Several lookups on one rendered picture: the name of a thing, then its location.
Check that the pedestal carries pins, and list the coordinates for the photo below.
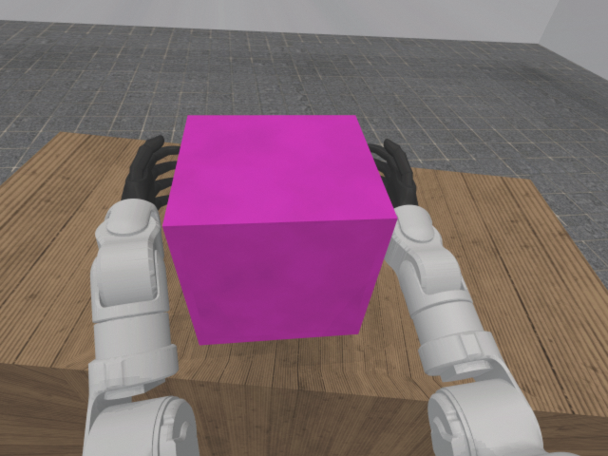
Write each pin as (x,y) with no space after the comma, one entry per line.
(360,394)

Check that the robot left hand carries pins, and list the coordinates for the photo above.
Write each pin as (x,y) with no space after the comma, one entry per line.
(141,181)

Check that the robot right upper arm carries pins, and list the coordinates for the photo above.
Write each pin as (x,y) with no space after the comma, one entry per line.
(485,418)

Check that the left robot forearm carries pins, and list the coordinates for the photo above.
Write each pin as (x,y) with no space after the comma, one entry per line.
(129,300)

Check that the robot right hand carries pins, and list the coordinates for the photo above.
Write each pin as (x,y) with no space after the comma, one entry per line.
(398,179)

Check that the robot left upper arm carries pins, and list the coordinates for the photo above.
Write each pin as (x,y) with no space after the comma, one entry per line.
(164,426)

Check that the right robot forearm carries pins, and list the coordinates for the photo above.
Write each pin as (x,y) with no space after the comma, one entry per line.
(453,342)

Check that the carton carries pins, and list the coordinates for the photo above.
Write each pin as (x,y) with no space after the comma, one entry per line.
(278,226)

